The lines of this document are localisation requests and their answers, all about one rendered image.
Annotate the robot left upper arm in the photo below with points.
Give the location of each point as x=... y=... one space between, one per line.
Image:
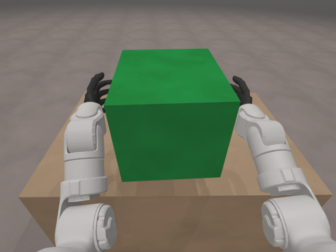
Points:
x=85 y=228

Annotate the left robot forearm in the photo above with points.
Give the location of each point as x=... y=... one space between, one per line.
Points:
x=83 y=157

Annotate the right robot forearm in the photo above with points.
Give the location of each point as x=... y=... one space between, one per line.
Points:
x=277 y=171

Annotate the robot right upper arm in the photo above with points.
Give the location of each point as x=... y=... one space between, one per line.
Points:
x=296 y=224

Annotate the left robot hand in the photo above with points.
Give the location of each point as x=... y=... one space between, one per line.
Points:
x=93 y=94

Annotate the carton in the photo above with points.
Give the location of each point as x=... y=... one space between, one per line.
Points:
x=171 y=114

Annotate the right robot hand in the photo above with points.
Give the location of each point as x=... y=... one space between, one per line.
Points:
x=242 y=91

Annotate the pedestal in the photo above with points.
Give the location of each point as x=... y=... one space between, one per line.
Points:
x=219 y=214

